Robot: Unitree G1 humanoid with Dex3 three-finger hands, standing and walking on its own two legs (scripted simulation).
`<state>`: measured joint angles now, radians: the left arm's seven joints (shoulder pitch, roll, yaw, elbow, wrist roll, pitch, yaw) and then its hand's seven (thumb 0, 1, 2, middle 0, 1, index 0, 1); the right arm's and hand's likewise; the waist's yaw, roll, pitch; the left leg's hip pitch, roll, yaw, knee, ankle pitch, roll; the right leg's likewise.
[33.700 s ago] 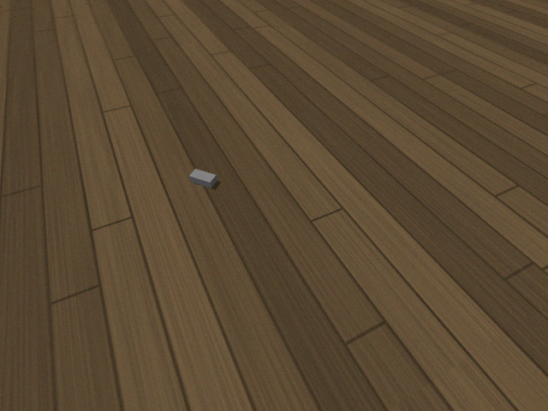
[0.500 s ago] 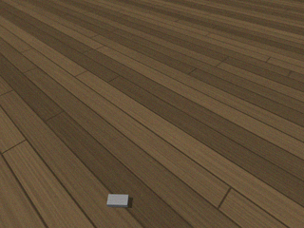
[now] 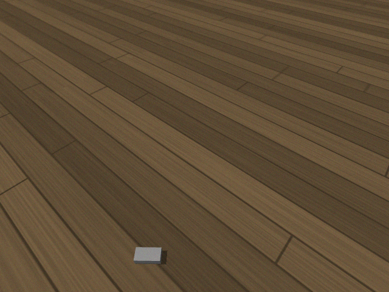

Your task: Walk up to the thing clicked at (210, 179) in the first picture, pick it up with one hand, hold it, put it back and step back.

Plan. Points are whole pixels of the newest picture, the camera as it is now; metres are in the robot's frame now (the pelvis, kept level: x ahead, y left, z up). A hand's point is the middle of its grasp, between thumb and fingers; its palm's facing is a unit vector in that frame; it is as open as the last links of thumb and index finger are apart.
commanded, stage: stand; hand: left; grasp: from above
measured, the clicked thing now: (148, 255) +0.47 +0.25 -0.76
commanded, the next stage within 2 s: step back in 1.02 s
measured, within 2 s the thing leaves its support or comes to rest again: neither
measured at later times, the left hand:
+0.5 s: hand out of the picture +0.07 +0.24 -0.16, palm faces +0.01 -0.94 -0.34, open 7.4 cm
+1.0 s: hand out of the picture +0.09 +0.23 -0.15, palm faces +0.00 -0.94 -0.34, open 7.4 cm
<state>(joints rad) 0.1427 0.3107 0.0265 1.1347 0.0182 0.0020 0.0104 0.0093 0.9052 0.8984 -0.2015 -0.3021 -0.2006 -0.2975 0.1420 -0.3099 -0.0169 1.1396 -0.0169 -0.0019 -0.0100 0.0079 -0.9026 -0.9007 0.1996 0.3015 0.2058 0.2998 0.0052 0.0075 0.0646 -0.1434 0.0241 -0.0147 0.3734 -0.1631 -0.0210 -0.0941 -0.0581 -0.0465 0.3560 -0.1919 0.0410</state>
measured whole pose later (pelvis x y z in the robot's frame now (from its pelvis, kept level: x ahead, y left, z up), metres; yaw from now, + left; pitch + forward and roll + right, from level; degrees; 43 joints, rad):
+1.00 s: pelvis +0.01 -0.02 +0.00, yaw +0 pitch -3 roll +0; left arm 0.12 0.33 0.02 1.13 0.01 0.00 0.00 0.01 0.91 0.90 -0.20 -0.30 -0.20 -0.30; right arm 0.11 -0.33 -0.01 1.15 -0.01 -0.01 0.00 0.01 -0.90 -0.90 0.20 0.30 0.21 0.30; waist 0.00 0.01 0.06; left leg -0.13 0.04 -0.02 0.33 -0.16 -0.04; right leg -0.09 -0.04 -0.05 0.34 -0.20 0.02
